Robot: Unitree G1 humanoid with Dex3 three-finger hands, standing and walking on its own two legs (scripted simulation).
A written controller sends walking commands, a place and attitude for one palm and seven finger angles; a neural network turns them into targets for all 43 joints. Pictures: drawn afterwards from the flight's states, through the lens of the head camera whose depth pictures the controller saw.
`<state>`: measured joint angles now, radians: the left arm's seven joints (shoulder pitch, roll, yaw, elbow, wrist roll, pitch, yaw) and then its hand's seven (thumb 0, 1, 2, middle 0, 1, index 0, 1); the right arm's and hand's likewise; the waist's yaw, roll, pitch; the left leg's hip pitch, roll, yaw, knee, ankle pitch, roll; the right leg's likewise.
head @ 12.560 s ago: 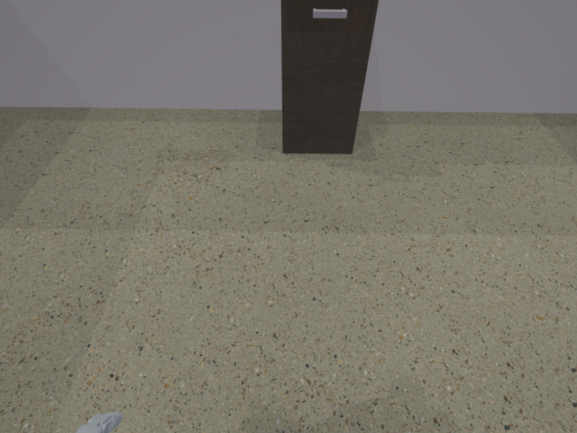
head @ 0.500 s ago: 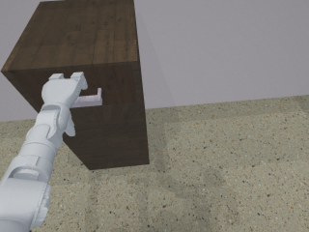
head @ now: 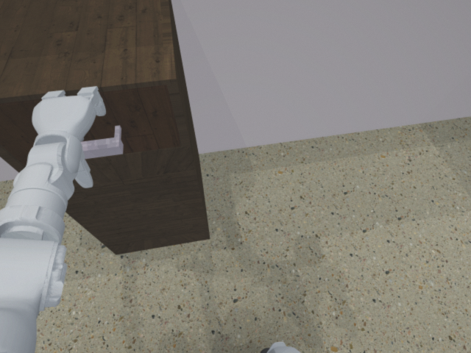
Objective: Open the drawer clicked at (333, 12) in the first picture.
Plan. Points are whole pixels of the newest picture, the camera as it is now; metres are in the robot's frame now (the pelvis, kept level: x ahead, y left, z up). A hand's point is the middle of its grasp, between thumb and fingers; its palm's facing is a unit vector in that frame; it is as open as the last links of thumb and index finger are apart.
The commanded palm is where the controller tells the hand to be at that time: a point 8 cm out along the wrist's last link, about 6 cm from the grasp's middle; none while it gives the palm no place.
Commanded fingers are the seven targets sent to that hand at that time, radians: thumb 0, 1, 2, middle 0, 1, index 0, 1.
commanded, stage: move the hooked fingers above the handle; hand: left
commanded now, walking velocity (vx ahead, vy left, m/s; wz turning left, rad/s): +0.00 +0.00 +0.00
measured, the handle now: (86, 141) +0.52 +0.29 +0.00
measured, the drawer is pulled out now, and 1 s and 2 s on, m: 0.00 0.00 0.00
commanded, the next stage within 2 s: none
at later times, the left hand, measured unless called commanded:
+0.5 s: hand (79, 139) +0.48 +0.26 +0.06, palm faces -0.03 +0.00 -1.00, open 13.7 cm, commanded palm +0.47 +0.29 +0.11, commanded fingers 0.00 -0.50 0.30 -0.30 -1.20 -0.30 -1.20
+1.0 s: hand (80, 138) +0.48 +0.26 +0.06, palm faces -0.03 +0.01 -1.00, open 13.7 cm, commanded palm +0.47 +0.29 +0.10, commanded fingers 0.00 -0.50 0.30 -0.30 -1.20 -0.30 -1.20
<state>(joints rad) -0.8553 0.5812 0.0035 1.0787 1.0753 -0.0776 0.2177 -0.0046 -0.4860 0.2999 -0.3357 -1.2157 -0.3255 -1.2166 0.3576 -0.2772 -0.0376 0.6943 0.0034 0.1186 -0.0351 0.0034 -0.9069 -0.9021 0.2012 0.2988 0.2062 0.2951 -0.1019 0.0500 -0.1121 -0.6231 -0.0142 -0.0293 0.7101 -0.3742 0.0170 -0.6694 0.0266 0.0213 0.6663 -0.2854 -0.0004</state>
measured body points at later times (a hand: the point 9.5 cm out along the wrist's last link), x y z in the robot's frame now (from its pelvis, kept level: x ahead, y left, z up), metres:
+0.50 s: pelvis -0.02 +0.01 -0.01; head +0.08 +0.00 +0.43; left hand +0.48 +0.26 +0.12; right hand +0.00 -0.27 -0.14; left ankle -0.03 +0.11 -0.71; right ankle +0.01 -0.12 -0.71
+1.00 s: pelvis -0.03 +0.01 -0.01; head +0.07 +0.00 +0.43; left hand +0.48 +0.26 +0.12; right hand -0.02 -0.27 -0.14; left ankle -0.03 +0.11 -0.71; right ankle +0.01 -0.12 -0.71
